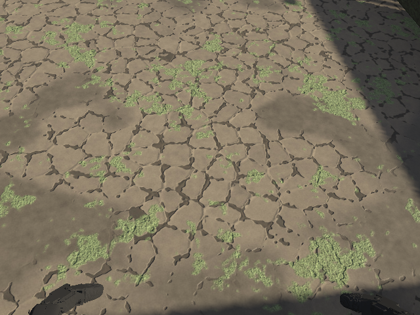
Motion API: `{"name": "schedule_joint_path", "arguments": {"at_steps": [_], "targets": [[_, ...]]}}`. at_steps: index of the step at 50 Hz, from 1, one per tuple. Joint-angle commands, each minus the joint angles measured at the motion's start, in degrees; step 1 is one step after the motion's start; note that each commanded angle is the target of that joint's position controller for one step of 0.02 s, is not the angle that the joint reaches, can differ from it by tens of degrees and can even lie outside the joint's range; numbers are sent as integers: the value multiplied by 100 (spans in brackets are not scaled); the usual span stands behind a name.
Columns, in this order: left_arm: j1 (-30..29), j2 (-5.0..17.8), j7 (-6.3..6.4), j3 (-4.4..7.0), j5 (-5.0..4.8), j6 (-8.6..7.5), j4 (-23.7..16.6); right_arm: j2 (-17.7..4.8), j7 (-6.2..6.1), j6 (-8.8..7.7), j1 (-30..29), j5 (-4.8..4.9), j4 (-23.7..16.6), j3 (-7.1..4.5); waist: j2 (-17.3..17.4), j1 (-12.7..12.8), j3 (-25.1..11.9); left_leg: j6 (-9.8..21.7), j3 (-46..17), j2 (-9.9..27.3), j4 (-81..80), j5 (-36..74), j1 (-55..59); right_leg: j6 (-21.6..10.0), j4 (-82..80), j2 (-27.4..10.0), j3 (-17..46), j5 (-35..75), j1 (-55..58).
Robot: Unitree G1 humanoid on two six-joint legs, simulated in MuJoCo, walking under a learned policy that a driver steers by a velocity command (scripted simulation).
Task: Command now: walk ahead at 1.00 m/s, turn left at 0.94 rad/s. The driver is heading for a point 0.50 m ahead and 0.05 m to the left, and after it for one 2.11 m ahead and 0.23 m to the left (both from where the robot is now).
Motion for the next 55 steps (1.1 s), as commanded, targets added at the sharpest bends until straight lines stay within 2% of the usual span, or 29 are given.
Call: {"name": "schedule_joint_path", "arguments": {"at_steps": [1, 4, 5, 6, 7, 8, 9, 11, 13, 15, 18, 19, 20, 21, 22, 23, 24, 25, 27, 29, 31, 32, 34, 36, 41, 44, 48, 53, 55], "targets": [[-4, 646, 92, 187, 48, -172, -250, -592, -6, -49, -919, -111, -712, -170, -320, 327, -818, 141, 357, 523, 748, 59, -1076, 534, -1831, -2078, 1835, -566, 832], [-432, 797, 146, 214, -162, -194, -219, -599, 90, -49, -228, -74, -478, -183, 45, -38, -795, 248, 575, 656, 277, -110, -29, 754, -1855, -1980, 1273, -1088, -71], [-730, 662, 130, 182, -161, -115, -277, -530, 71, -65, 247, -45, -240, -175, 380, -297, -792, 309, 636, 612, -228, 161, 471, 779, -1354, -1720, 930, -1190, -334], [-1078, 366, 88, 99, -200, -28, -340, -519, 0, -98, 876, 20, 74, -203, 1164, -588, -672, 504, 518, 399, -894, 505, 748, 915, -331, -1160, 475, -1015, -555], [-1466, 318, 8, 38, -233, 92, -623, -790, -53, -106, 1116, 173, 130, -282, 2045, -897, -332, 908, -774, 367, -1765, 98, 371, 1155, 944, -335, 344, -991, -1168], [-2036, 301, -50, 17, -237, 96, -1043, -1067, -116, -128, 798, 47, -105, -337, 2441, -990, -164, 1283, -2524, 671, -2326, -360, 281, 1307, 2146, 231, 1063, -1511, -2283], [-1826, 228, -74, -22, -109, -15, -1146, -1219, -188, -200, 192, -229, -429, -329, 1595, -609, -752, 1454, -3531, 1048, -2400, -98, 731, 1420, 2795, 404, 2151, -1339, -2912], [-1157, 140, -89, -73, 34, -208, -950, -1067, -293, -235, -759, -423, -798, -258, 717, 69, -1447, 1274, -3366, 1128, -2105, 367, 692, 1320, 3403, 415, 2778, -776, -2792], [-842, 72, -21, -124, 162, -282, -800, -744, -227, -320, -1004, -365, -950, -145, 425, 225, -1692, 871, -2847, 699, -1959, 437, 394, 1259, 3204, 435, 2682, -444, -2170], [-800, -44, -15, -186, 31, -203, -813, -567, -171, -345, -951, -331, -961, -68, 453, 182, -1691, 584, -2320, 217, -1969, 910, 114, 1253, 2167, 509, 2587, -546, -1270], [-454, 62, -63, -196, -192, -121, -804, -912, -102, -282, -727, -226, -847, -244, 758, 144, -1402, 448, -2447, 7, -2478, 465, -430, 930, 320, 656, 2468, -246, 436], [265, 95, -110, -180, -172, -111, -589, -986, -89, -210, -1141, -137, -945, -281, 612, 546, -1245, 122, -2188, -223, -2334, 138, -1126, 672, -683, 617, 2353, 155, 1529], [1063, 217, -101, -123, 26, -111, -323, -612, -96, -198, -1329, -96, -1016, -198, -224, 840, -1131, -398, -1428, -833, -1087, -380, -2084, 353, -901, 206, 2462, 300, 2613], [467, 648, -139, -83, 316, -150, -389, -222, -139, -248, -1025, 22, -1124, 11, -2321, 511, -973, -227, -879, -1046, 351, -1095, -3354, 16, -588, -1216, 4393, 1349, 2432], [607, 684, -127, 9, 274, -233, -498, -485, -179, -380, -1062, -403, -1068, -47, -1441, 653, -1096, -303, -1205, -714, 995, -723, -3421, -350, -1124, -1756, 5574, 1113, 2026], [234, 539, -79, -69, 214, -341, -568, -521, -188, -479, -1305, -471, -1080, -40, -700, 457, -908, -422, -1352, -680, 1230, -235, -3109, -425, -1343, -1781, 5700, 829, 1428], [-133, 422, -84, -131, 174, -427, -610, -589, -208, -516, -1203, -421, -987, -59, -277, 187, -878, -517, -1304, -512, 1108, 132, -2591, -315, -1451, -1587, 5338, 566, 935], [-554, 348, -98, -184, 84, -488, -634, -590, -138, -512, -1073, -386, -985, -24, -338, -41, -1000, -610, -1024, -276, 643, 332, -1793, -127, -1484, -1278, 4728, 551, 478], [-849, 252, -202, -239, -70, -519, -646, -380, 29, -432, -974, -320, -882, 61, -562, -92, -1216, -711, -40, -113, -228, 925, 531, 172, -1657, -663, 3725, 795, -764], [-527, 366, -272, -162, -149, -462, -544, -341, 91, -382, -954, -378, -894, 96, -436, -69, -1073, -621, 469, -14, -853, 857, 1126, 250, -1515, -321, 3668, 1246, -648], [40, 476, -289, -47, -228, -367, -495, -448, 40, -383, -720, -503, -867, 111, 331, 19, -1165, -428, 313, 302, -950, 1769, 1672, 380, -789, -2, 3366, 1263, -604], [117, 302, -287, -100, -233, -374, -528, -607, 32, -393, -848, -446, -902, 38, 983, -103, -1544, -370, -22, 505, -1179, 1598, 1739, 598, -598, 276, 2778, 566, -550], [-202, 328, -235, -39, -259, -350, -664, -892, -20, -366, -740, -379, -939, -5, 1379, -316, -1316, -281, -934, 1032, -2278, 501, 1216, 743, 58, 451, 2387, -44, -567], [-285, 249, -194, -40, -266, -292, -729, -834, -141, -423, -768, -418, -894, 5, 1362, -267, -1101, -309, -1179, 1281, -2500, 441, 1039, 706, 420, 389, 2429, -350, -791], [81, -70, -251, -138, -143, -220, -568, -524, -258, -571, -1065, -432, -855, 78, 1014, 180, -1230, -408, -482, 1226, -2236, 504, 516, 560, 112, 251, 2219, 359, 145], [-79, 103, -302, -70, -172, -151, -504, -412, -324, -519, -795, -410, -838, 88, 421, 48, -1177, -793, 433, 702, -1862, 1041, 566, 408, -219, 387, 2236, 1002, 516], [-107, 408, -235, 60, -171, -6, -586, -691, -274, -515, -378, -387, -665, -75, 126, 124, -1254, -679, 855, 779, -1337, 1601, 1163, 432, 88, 493, 2531, 1200, -64], [-805, 311, -240, 41, -196, 136, -846, -1006, -322, -466, 317, -464, -286, -203, 984, -176, -981, -194, 220, 2120, -1931, 561, 1067, 420, 1057, 459, 2119, -279, -1047], [-856, 292, -353, 35, -155, 133, -875, -1100, -393, -517, 465, -506, -132, -241, 858, -162, -893, -84, 206, 2437, -1894, 683, 808, 425, 1236, 217, 1989, -580, -998]]}}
